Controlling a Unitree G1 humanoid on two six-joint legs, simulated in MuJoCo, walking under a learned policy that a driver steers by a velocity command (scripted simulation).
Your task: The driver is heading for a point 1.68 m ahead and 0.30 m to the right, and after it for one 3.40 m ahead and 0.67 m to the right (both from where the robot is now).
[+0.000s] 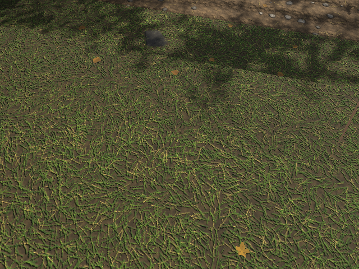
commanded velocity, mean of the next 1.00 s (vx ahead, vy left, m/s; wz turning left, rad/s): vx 0.32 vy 0.00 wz -0.29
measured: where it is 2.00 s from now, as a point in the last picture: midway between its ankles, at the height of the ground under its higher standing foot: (237, 196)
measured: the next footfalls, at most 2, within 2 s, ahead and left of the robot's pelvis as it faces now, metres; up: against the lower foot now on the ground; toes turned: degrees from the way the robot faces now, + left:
left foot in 0.02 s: +0.07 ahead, +0.13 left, +0.00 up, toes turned +3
right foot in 0.62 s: +0.21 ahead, -0.17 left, +0.00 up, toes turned -13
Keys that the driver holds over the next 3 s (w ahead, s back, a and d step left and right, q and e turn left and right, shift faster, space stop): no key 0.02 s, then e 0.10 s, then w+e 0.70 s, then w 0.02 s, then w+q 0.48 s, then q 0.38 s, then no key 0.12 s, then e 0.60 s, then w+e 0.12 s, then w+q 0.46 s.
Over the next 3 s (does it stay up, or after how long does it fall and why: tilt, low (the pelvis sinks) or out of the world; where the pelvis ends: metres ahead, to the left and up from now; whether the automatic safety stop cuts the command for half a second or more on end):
stays up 0.99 -0.25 -0.23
